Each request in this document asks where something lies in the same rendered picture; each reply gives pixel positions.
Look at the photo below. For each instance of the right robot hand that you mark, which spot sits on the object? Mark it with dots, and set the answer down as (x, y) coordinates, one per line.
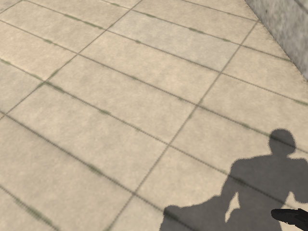
(298, 218)

